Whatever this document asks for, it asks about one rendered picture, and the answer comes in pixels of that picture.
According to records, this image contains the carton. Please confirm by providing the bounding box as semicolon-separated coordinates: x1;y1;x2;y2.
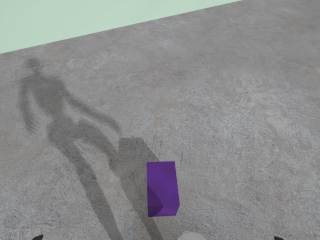
147;161;180;217

